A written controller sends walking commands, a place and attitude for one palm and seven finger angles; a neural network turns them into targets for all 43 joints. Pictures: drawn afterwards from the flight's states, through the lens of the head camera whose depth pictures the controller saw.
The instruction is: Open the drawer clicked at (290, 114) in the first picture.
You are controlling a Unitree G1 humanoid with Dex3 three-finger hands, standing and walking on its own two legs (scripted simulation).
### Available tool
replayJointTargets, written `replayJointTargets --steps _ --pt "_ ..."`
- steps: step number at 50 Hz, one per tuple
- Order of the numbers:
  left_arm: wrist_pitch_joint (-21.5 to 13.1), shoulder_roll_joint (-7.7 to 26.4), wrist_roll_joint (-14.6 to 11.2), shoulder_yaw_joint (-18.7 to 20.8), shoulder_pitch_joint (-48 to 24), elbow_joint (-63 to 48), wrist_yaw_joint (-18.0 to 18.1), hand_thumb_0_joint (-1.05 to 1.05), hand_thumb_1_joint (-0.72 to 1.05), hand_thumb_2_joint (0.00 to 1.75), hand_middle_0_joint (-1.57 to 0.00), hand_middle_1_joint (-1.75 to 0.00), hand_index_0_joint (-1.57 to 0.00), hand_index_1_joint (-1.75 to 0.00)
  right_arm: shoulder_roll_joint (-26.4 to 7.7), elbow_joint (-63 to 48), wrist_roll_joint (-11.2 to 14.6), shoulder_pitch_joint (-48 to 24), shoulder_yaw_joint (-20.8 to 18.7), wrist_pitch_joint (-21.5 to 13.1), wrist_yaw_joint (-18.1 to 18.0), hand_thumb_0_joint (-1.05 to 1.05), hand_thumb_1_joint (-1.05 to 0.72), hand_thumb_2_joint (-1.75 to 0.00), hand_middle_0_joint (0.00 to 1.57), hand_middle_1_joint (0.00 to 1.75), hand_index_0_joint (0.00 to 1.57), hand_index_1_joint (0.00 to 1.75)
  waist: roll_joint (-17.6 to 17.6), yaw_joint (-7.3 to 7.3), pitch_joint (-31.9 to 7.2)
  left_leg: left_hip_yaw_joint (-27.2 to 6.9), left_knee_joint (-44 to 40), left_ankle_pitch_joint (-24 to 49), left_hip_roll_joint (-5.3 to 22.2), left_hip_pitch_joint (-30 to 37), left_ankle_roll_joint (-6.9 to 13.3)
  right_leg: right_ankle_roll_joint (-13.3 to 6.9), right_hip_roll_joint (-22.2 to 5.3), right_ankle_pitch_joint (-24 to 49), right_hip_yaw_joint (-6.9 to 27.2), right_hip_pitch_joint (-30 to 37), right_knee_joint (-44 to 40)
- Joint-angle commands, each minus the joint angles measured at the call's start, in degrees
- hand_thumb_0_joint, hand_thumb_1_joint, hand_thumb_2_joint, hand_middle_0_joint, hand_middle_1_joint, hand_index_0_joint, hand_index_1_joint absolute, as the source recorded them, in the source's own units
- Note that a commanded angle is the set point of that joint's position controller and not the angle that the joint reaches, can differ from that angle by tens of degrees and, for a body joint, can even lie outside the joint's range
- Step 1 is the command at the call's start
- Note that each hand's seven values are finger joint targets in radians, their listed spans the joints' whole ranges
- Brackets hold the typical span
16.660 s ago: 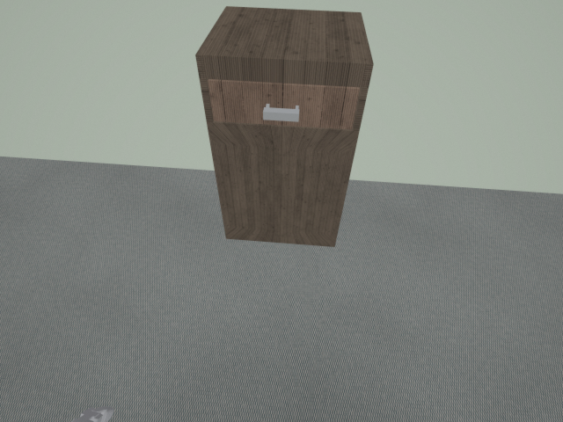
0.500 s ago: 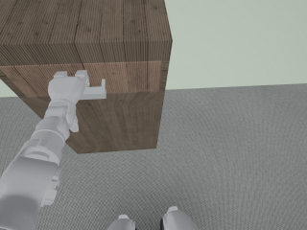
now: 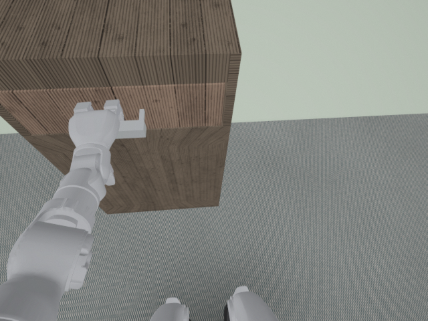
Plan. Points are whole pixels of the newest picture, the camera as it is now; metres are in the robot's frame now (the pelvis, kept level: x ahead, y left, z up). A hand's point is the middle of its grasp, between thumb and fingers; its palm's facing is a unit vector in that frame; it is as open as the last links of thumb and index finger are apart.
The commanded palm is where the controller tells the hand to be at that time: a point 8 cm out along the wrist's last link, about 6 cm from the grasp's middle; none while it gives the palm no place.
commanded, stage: lower the fingers behind the handle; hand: left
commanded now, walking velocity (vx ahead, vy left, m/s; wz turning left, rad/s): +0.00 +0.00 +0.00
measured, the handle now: (120, 121) +0.53 +0.17 -0.01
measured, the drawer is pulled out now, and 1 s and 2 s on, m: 0.00 0.00 0.07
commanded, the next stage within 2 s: close the thumb around the handle in 0.20 s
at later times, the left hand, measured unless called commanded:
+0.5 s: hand (99, 147) +0.48 +0.21 -0.02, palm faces -0.03 -0.03 -1.00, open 12.8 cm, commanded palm +0.46 +0.20 +0.03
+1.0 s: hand (103, 149) +0.47 +0.20 -0.03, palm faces -0.03 -0.04 -1.00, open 6.3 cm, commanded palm +0.46 +0.20 +0.03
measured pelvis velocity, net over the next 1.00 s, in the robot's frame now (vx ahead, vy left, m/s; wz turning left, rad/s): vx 0.00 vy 0.00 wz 0.00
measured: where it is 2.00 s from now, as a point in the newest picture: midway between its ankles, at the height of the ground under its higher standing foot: outside the picture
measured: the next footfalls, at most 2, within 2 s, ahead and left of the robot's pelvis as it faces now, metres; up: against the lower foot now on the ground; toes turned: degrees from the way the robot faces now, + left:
none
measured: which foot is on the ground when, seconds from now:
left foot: down 0.00-1.00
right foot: down 0.00-1.00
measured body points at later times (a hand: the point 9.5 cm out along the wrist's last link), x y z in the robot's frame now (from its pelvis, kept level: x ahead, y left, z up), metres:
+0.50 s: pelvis +0.01 +0.00 +0.00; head +0.13 +0.01 +0.43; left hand +0.47 +0.21 +0.03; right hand +0.04 -0.27 -0.13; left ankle -0.01 +0.09 -0.67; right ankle +0.02 -0.11 -0.67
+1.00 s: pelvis +0.00 +0.00 -0.01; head +0.12 +0.01 +0.43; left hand +0.47 +0.20 +0.03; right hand +0.03 -0.27 -0.14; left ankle -0.01 +0.09 -0.67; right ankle +0.02 -0.11 -0.67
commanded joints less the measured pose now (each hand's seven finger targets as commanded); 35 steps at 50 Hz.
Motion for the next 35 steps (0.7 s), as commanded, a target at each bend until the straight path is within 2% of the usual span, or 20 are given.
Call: replayJointTargets --steps 1,3,5,6,8,9,12,15,17,18,19,20,21,22,24,26,27,31,33,35 --pt "-2.9 12.4 -0.3 1.8 -19.3 -9.5 -0.7 0.00 -0.50 0.30 -0.30 -1.20 -0.30 -1.20 -10.0 -3.4 0.2 8.2 -3.7 -0.9 -1.5 0.00 -0.90 -0.90 0.20 0.30 0.20 0.30 -2.5 -0.64 -20.9 0.1 -5.9 16.7 0.1 10.9 1.0 -0.5 -0.6 15.2 0.7 17.2 -6.7" --pt "-5.2 12.3 -0.1 1.9 -18.4 -10.1 -1.1 0.00 -0.50 0.30 -0.30 -1.20 -0.30 -1.20 -9.9 -3.8 0.3 8.1 -3.7 -1.4 -1.6 0.00 -0.90 -0.90 0.20 0.30 0.20 0.30 -2.2 -0.29 -19.8 0.1 -5.6 15.6 0.0 9.4 1.1 -0.5 -0.7 14.2 1.0 16.3 -6.2" --pt "-6.7 14.3 0.5 3.5 -18.7 -11.2 -0.6 0.00 -0.50 0.30 -0.30 -1.20 -0.30 -1.20 -10.0 -3.8 0.1 8.1 -3.9 -1.7 -1.7 0.00 -0.90 -0.90 0.20 0.30 0.20 0.30 -2.6 -0.22 -20.4 0.2 -4.5 15.1 0.0 8.2 1.1 -0.5 -0.8 13.9 1.4 15.6 -5.5" --pt "-7.3 15.9 0.7 4.7 -18.6 -12.0 -0.1 0.00 -0.50 0.30 -0.30 -1.20 -0.30 -1.20 -10.1 -3.9 0.0 8.1 -4.0 -1.8 -1.7 0.00 -0.90 -0.90 0.20 0.30 0.20 0.30 -2.3 0.21 -21.6 0.2 -4.0 15.1 0.0 7.7 1.1 -0.5 -0.9 14.0 1.6 15.7 -4.9" --pt "-8.4 15.8 1.3 4.7 -19.9 -14.5 1.1 0.00 -0.50 0.30 -0.30 -1.20 -0.30 -1.20 -9.9 -3.8 -0.2 8.3 -4.3 -2.0 -1.5 0.00 -0.90 -0.90 0.20 0.30 0.20 0.30 0.8 0.50 -24.4 0.0 -3.3 17.6 -0.1 9.4 0.9 -0.8 -0.8 15.7 1.4 15.1 -3.8" --pt "-8.7 16.6 1.6 6.0 -18.9 -15.2 1.9 0.00 -0.50 0.30 -0.30 -1.20 -0.30 -1.20 -10.0 -3.5 -0.4 8.5 -4.6 -2.1 -1.3 0.00 -0.90 -0.90 0.20 0.30 0.20 0.30 1.1 1.13 -26.4 -0.2 -2.8 19.3 0.1 10.8 0.7 -0.9 -0.7 16.6 1.2 14.7 -3.1" --pt "-9.0 15.1 1.5 6.0 -19.9 -18.7 3.9 0.00 -0.50 0.30 -0.30 -1.20 -0.30 -1.20 -9.9 -3.1 -0.9 8.7 -5.4 -2.0 -0.8 0.00 -0.90 -0.90 0.20 0.30 0.20 0.30 3.6 1.02 -31.1 -0.6 -1.6 25.3 0.4 15.5 0.1 -1.0 -0.4 19.9 0.4 13.6 -1.8" --pt "-7.0 14.5 1.6 6.1 -19.3 -17.9 5.6 0.00 -0.50 0.30 -0.30 -1.20 -0.30 -1.20 -10.3 -2.1 -0.9 8.7 -5.6 -1.4 -0.3 0.00 -0.90 -0.90 0.20 0.30 0.20 0.30 4.0 1.00 -30.4 -0.9 -1.7 28.1 0.8 17.4 -0.5 -0.9 -0.1 20.5 -0.3 12.5 -2.0" --pt "-5.4 14.4 1.2 6.2 -19.4 -18.0 6.0 0.00 -0.39 0.35 -0.31 -1.21 -0.31 -1.21 -10.4 -2.0 -0.9 8.5 -5.7 -0.9 0.0 0.00 -0.90 -0.90 0.20 0.30 0.20 0.30 3.9 1.04 -31.2 -1.0 -1.9 29.8 0.8 18.5 -0.5 -1.0 -0.1 21.5 -0.5 13.2 -2.1" --pt "-4.8 13.3 1.4 5.0 -20.4 -18.1 6.1 0.00 -0.33 0.37 -0.31 -1.22 -0.31 -1.22 -10.4 -1.8 -0.9 8.7 -5.8 -0.7 0.0 0.00 -0.90 -0.90 0.20 0.30 0.20 0.30 3.6 0.33 -31.4 -1.1 -2.0 30.0 0.9 19.5 -0.6 -0.8 -0.1 21.7 -0.6 13.0 -2.6" --pt "-4.0 12.4 1.1 4.3 -20.4 -17.8 6.0 0.00 -0.28 0.40 -0.32 -1.22 -0.32 -1.22 -10.4 -1.6 -0.8 8.7 -5.8 -0.5 0.1 0.00 -0.90 -0.90 0.20 0.30 0.20 0.30 4.3 0.40 -30.2 -1.0 -2.5 30.1 0.9 19.8 -0.6 -0.8 0.0 21.8 -0.6 13.4 -3.1" --pt "-3.7 13.3 1.2 5.0 -20.0 -18.4 5.8 0.00 -0.22 0.42 -0.32 -1.23 -0.32 -1.23 -10.5 -1.6 -0.8 8.6 -5.9 -0.3 0.1 0.00 -0.90 -0.90 0.20 0.30 0.20 0.30 3.7 0.65 -30.2 -1.2 -3.0 30.9 1.2 20.8 -0.7 -0.8 0.0 21.8 -0.9 13.6 -3.3" --pt "-3.3 11.2 0.9 3.2 -20.1 -18.7 5.3 0.00 -0.16 0.44 -0.32 -1.24 -0.32 -1.24 -10.3 -1.8 -0.7 8.5 -5.8 -0.2 0.1 0.00 -0.90 -0.90 0.20 0.30 0.20 0.30 4.0 0.29 -30.3 -1.0 -3.2 30.9 1.0 21.4 -0.6 -0.8 0.0 22.1 -0.7 14.2 -4.0" --pt "-3.1 11.6 0.3 3.9 -19.2 -17.9 4.7 0.00 -0.11 0.47 -0.33 -1.24 -0.33 -1.24 -10.4 -1.9 -0.6 8.4 -5.8 -0.1 0.0 0.00 -0.90 -0.90 0.20 0.30 0.20 0.30 2.6 0.27 -29.5 -1.2 -3.5 30.8 1.1 21.3 -0.5 -0.8 0.1 22.1 -0.8 14.7 -4.3" --pt "-2.8 10.1 0.4 1.9 -19.8 -16.6 3.7 0.00 0.00 0.52 -0.34 -1.25 -0.34 -1.25 -10.3 -1.6 -0.4 8.3 -5.6 0.0 -0.3 0.00 -0.90 -0.90 0.20 0.30 0.20 0.30 1.9 -0.65 -26.6 -1.3 -4.3 28.8 1.2 20.7 -0.4 -0.7 0.0 20.6 -0.9 13.8 -5.0" --pt "-2.9 10.4 0.4 2.3 -17.7 -15.2 2.9 0.00 0.12 0.56 -0.34 -1.27 -0.34 -1.27 -10.4 -1.9 -0.3 8.2 -5.4 0.2 -0.4 0.00 -0.90 -0.90 0.20 0.30 0.20 0.30 0.8 -0.01 -24.6 -1.1 -5.1 27.5 1.0 19.6 -0.2 -0.8 0.0 20.0 -0.8 14.5 -5.7" --pt "-3.3 12.2 0.2 3.7 -17.7 -15.6 2.6 0.00 0.17 0.59 -0.35 -1.27 -0.35 -1.27 -10.5 -2.0 -0.4 7.9 -5.2 0.2 -0.5 0.00 -0.90 -0.90 0.20 0.30 0.20 0.30 1.5 0.66 -24.5 -1.1 -5.5 27.4 1.0 19.3 -0.2 -1.0 0.0 19.9 -0.7 15.0 -5.4" --pt "-4.4 9.3 1.1 1.5 -16.9 -13.9 2.7 0.00 0.40 0.68 -0.36 -1.30 -0.36 -1.30 -9.9 -2.6 -0.4 7.3 -5.0 -0.1 -0.4 0.00 -0.90 -0.90 0.20 0.30 0.20 0.30 0.8 0.26 -21.0 -0.8 -5.7 23.9 0.9 17.2 -0.1 -1.1 -0.1 17.1 -0.8 13.1 -5.7" --pt "-4.9 12.1 1.2 4.2 -14.7 -13.7 3.0 0.00 0.51 0.73 -0.37 -1.31 -0.37 -1.31 -10.1 -3.1 -0.5 7.2 -4.8 -0.1 -0.4 0.00 -0.90 -0.90 0.20 0.30 0.20 0.30 0.4 1.71 -22.8 -0.7 -5.6 24.3 0.7 16.2 -0.1 -1.2 -0.1 18.0 -0.5 14.8 -4.8" --pt "-5.2 11.2 1.3 3.7 -15.4 -15.3 3.5 0.00 0.62 0.78 -0.38 -1.32 -0.38 -1.32 -9.9 -3.4 -0.5 7.0 -5.0 -0.2 -0.3 0.00 -0.90 -0.90 0.20 0.30 0.20 0.30 1.2 1.65 -24.0 -0.6 -5.2 25.0 0.9 17.1 -0.2 -1.3 -0.1 18.4 -0.4 14.3 -4.5"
